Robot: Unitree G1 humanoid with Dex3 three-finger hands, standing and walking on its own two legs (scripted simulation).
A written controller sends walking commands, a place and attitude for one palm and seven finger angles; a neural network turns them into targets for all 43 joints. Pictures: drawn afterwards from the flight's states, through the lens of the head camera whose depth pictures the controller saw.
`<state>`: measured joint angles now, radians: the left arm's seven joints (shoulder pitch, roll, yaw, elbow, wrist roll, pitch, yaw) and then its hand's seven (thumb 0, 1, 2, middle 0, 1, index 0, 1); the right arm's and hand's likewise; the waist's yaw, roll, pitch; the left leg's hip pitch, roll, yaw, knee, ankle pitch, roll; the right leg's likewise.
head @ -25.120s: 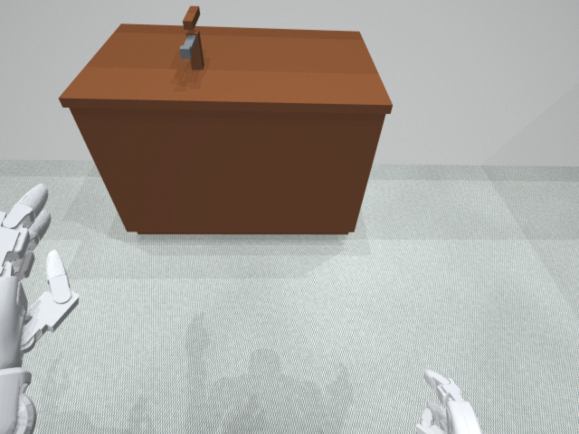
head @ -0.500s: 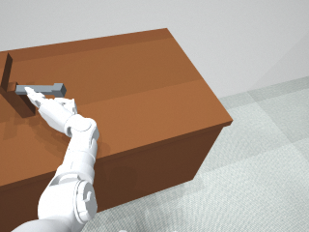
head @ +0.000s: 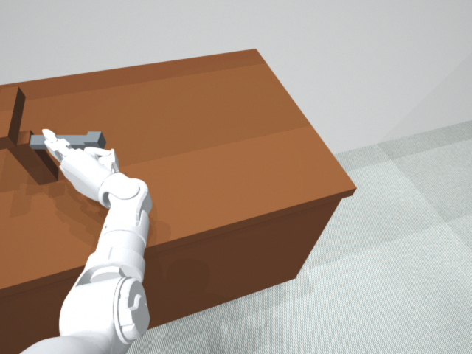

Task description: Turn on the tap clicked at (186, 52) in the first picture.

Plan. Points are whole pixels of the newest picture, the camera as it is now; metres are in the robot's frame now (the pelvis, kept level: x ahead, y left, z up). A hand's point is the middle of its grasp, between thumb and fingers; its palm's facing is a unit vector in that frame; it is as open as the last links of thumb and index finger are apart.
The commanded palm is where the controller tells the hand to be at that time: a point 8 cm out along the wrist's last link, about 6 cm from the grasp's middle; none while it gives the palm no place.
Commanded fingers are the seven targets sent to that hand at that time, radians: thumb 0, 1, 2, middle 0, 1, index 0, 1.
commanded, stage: lift the hand up off the lever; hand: left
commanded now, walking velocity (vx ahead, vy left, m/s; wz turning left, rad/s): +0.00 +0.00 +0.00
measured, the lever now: (95, 142) +0.48 +0.25 +0.08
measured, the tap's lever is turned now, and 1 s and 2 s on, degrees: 73 73 73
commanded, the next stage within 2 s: draw the hand back beside the body in 2.00 s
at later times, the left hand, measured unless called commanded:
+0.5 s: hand (113, 150) +0.45 +0.20 +0.10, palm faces +0.81 -0.58 -0.08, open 7.8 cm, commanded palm +0.38 +0.22 +0.11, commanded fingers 0.00 0.90 0.90 -0.15 -0.15 -0.15 -0.15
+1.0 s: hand (110, 145) +0.44 +0.20 +0.12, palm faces +0.80 -0.59 -0.08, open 7.8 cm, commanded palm +0.38 +0.22 +0.13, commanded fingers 0.00 0.90 0.90 -0.15 -0.15 -0.15 -0.15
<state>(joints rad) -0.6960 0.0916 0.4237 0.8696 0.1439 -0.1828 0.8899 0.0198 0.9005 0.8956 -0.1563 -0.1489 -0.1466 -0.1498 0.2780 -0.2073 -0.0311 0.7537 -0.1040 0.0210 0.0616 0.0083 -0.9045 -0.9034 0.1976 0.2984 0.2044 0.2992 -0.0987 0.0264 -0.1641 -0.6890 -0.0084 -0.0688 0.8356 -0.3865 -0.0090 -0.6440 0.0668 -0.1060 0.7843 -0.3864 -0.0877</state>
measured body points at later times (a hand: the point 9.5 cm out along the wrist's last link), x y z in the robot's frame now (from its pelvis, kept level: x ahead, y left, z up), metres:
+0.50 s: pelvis +0.01 +0.00 +0.01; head +0.04 +0.00 +0.46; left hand +0.40 +0.23 +0.11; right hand +0.10 -0.24 -0.12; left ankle +0.01 +0.12 -0.70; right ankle +0.00 -0.06 -0.70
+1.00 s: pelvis +0.00 +0.00 +0.01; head +0.03 -0.01 +0.46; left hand +0.39 +0.23 +0.13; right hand +0.12 -0.25 -0.11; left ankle +0.01 +0.12 -0.70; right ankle +0.00 -0.06 -0.70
